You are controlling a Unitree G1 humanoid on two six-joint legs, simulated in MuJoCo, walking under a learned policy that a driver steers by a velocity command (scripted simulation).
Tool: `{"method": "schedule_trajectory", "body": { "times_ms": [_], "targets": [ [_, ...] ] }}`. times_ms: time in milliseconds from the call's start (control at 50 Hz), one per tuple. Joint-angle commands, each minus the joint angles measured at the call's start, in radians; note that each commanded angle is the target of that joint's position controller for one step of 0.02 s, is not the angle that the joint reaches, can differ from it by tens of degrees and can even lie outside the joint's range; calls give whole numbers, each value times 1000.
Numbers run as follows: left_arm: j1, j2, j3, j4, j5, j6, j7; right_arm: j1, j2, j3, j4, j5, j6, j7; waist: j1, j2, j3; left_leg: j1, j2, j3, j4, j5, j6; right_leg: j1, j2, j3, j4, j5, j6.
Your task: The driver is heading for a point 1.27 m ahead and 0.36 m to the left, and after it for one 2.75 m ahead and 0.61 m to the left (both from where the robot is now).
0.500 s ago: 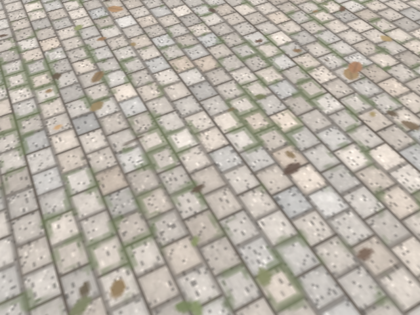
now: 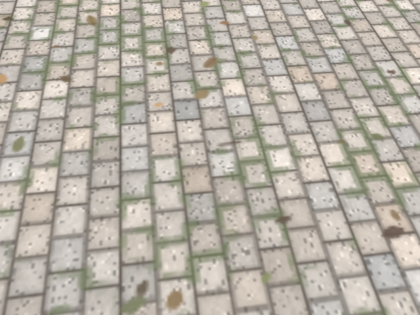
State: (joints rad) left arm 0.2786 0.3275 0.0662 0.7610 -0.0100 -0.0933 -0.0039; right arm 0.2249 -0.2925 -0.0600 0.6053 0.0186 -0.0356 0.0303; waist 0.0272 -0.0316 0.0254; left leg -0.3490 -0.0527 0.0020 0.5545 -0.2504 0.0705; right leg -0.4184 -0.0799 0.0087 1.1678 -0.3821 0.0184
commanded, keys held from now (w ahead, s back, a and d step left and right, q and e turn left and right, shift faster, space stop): w+q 0.04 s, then w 0.50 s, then w+q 0.46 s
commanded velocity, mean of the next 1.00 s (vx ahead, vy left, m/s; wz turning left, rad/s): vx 0.49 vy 0.00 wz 0.32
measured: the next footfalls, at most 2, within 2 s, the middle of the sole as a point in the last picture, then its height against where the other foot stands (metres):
right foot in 0.38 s outside the picture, level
left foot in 0.90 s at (157, 247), level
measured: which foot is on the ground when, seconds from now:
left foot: down 0.00-0.40, up 0.42-0.88, down 0.90-1.00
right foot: up 0.00-0.36, down 0.38-0.92, up 0.94-1.00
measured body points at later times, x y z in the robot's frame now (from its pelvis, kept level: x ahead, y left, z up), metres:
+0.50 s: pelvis +0.30 -0.02 +0.00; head +0.33 -0.02 +0.45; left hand +0.43 +0.26 -0.10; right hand +0.39 -0.29 -0.13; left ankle +0.15 +0.09 -0.64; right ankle +0.38 -0.10 -0.73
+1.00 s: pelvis +0.58 +0.09 -0.01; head +0.62 +0.11 +0.44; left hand +0.56 +0.38 -0.13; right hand +0.84 -0.11 -0.09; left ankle +0.63 +0.19 -0.73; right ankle +0.47 -0.09 -0.64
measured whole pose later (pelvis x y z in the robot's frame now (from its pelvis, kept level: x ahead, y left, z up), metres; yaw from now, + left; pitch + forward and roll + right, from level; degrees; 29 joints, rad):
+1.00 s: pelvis +0.58 +0.09 -0.01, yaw +19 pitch +2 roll -1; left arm 0.28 0.31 0.04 0.81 -0.01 -0.08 0.00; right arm 0.15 -0.30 -0.06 0.64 0.02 -0.06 0.03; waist 0.02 -0.01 0.06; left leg -0.44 -0.07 0.00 0.57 -0.16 0.08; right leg -0.28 -0.02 0.00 1.15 -0.43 0.00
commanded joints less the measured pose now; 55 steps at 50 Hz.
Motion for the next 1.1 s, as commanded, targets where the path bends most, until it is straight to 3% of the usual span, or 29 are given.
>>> {"method": "schedule_trajectory", "body": {
  "times_ms": [20, 80, 180, 240, 300, 340, 360, 380, 400, 420, 440, 460, 480, 500, 540, 580, 700, 800, 860, 880, 900, 920, 940, 960, 980, 1000, 1020, 1040, 1100],
  "targets": [
    [-84, 122, 28, -111, 24, -37, -4, 44, -133, -35, -53, -18, -20, -13, -32, 121, -59, 302, 248, -400, -322, 125, 204, -320, -48, 65, -54, 124, -9],
    [-87, 81, 16, -96, 29, -14, -12, 43, -138, -34, -25, -14, -29, -31, -13, 93, -41, 229, 221, -299, -348, 314, 207, -288, -22, 30, -180, 222, 31],
    [-292, 15, -17, -137, 13, -19, -31, 136, -155, -36, 53, -3, -34, -46, -92, 104, 17, 154, 171, -194, -367, 285, 141, -162, 38, -3, -547, 534, 31],
    [-362, 34, -13, -161, 2, -26, -43, 188, -160, -37, 96, 5, -34, -46, -112, 101, 51, 233, 217, -233, -354, 257, 137, -174, 46, 18, -636, 551, -2],
    [-359, 54, -5, -168, 4, -29, -52, 209, -159, -41, 127, 1, -20, -51, -96, 115, 51, 362, 264, -256, -289, 363, 117, -190, 50, 24, -677, 453, -47],
    [-289, 78, 9, -156, 8, -28, -48, 198, -172, -45, 130, -1, -10, -52, -56, 137, -2, 407, 252, -244, -183, 647, 97, -76, 93, -22, -678, 344, -81],
    [-177, 107, 26, -130, 9, -28, -40, 185, -169, -41, 128, -5, -4, -52, 6, 136, -85, 394, 213, -212, -42, 816, 77, 90, 117, -54, -693, 356, -113],
    [-10, 143, 38, -103, 19, -27, -33, 168, -145, -27, 111, -15, -1, -52, 84, 118, -221, 253, 172, -188, 183, 734, 47, 381, 23, 29, -639, 405, -171],
    [128, 224, 62, -77, 33, -21, -28, 309, -51, 1, 107, -9, -12, -45, 64, -117, -412, -130, 15, -130, 602, 279, -36, 810, -235, 464, -653, 246, -345],
    [172, 150, 44, -48, 4, -17, -36, 311, -64, 7, 122, -3, -26, -40, 77, -223, -468, -292, -51, -190, 759, -308, -49, 878, -311, 756, -821, 65, -373],
    [101, 102, 28, -56, -11, -12, -30, 193, -148, -16, 97, 19, -34, -35, 86, -128, -280, -390, 17, -196, 820, -270, -44, 743, -282, 650, -859, -58, -319],
    [27, 85, 20, -67, -3, -4, -23, 101, -154, -14, 70, 21, -41, -34, 65, -42, -159, -392, 71, -146, 780, -184, -38, 579, -246, 525, -887, -29, -284],
    [-23, 69, 12, -66, 9, 0, -22, 46, -140, -13, 56, 4, -45, -33, 33, 7, -60, -374, 109, -114, 704, -127, -39, 425, -205, 431, -924, 66, -272],
    [-48, 52, 5, -69, 21, -5, -21, 53, -129, -17, 61, -7, -42, -34, -1, -9, -34, -318, 144, -113, 644, -82, -41, 335, -173, 373, -950, 150, -261],
    [-62, 48, 4, -62, 18, -13, -23, 108, -84, -9, 84, -5, -30, -33, -37, -44, -34, -249, 162, -98, 583, -55, -54, 254, -138, 295, -996, 239, -269],
    [-59, 67, 10, -44, 12, -23, -21, 91, -62, 0, 83, -6, -19, -35, -42, -43, -13, -272, 179, -85, 508, -8, -73, 224, -141, 206, -1034, 318, -277],
    [-6, 110, 19, 1, 9, -19, -9, -101, -33, 14, 41, -2, -34, -15, 30, -14, 23, -249, 153, -40, 147, 344, -71, 262, -98, -15, -1064, 427, -212],
    [62, 131, 27, 47, -4, 11, -5, -217, -39, 12, -19, 4, -33, 12, 63, -1, 59, -312, 126, -26, 29, 300, -32, 456, -167, -59, -1018, 473, -186],
    [44, 165, 39, 45, -10, 38, 10, -177, -76, -9, -38, -4, -29, 25, 12, -37, 6, -220, 60, 48, 17, 132, 15, 541, -181, -103, -851, 877, -150],
    [30, 174, 41, 38, -8, 48, 18, -79, -109, -28, -20, -5, -26, 25, -47, -45, -58, -87, 22, 76, 3, 110, 40, 528, -166, -132, -704, 1029, -130],
    [26, 158, 33, 28, -4, 55, 28, 83, -163, -61, 21, 0, -22, 15, -129, -21, -147, 154, -4, 65, -38, 158, 77, 425, -128, -167, -487, 1026, -95],
    [51, 101, 9, -10, 18, 43, 33, 232, -262, -92, 45, -2, -11, -5, -168, 120, -269, 500, 189, -254, -36, 143, 172, 116, -58, -189, -141, 690, -48],
    [102, 10, -26, -44, 29, 11, 17, 193, -298, -90, 24, 13, -17, -4, -85, 315, -380, 750, 390, -792, -185, 10, 353, -246, 156, -54, 179, -160, 4],
    [32, 108, -5, -50, -1, -24, -3, 204, -205, -64, 18, 7, -22, -2, -143, 202, -381, 760, 372, -761, -227, -53, 313, -357, 88, 106, 226, -150, -17],
    [-50, 118, -5, -78, -28, -43, -12, 175, -168, -53, 20, -2, -26, -4, -142, 153, -252, 646, 331, -603, -230, 15, 271, -386, 48, 89, 191, -77, -34],
    [-79, 101, -9, -87, -13, -52, -9, 115, -159, -50, 17, -4, -29, -4, -97, 46, -161, 494, 287, -502, -242, 118, 240, -358, 8, 81, 85, -8, -36],
    [-93, 112, 0, -86, 12, -48, -2, 63, -130, -41, 6, -7, -30, -7, -68, 37, -118, 388, 258, -436, -261, 223, 224, -303, -18, 77, -1, 29, -26],
    [-80, 111, 3, -89, 19, -38, -4, 33, -124, -36, -9, -16, -29, -10, -37, 62, -94, 307, 238, -412, -287, 286, 229, -250, -27, 78, -28, 51, -14],
    [-63, 77, -3, -92, 26, -9, -2, 20, -141, -42, -2, -10, -32, -24, -7, 70, -62, 168, 212, -344, -328, 370, 244, -202, -22, 52, -151, 93, 37]
  ]
}}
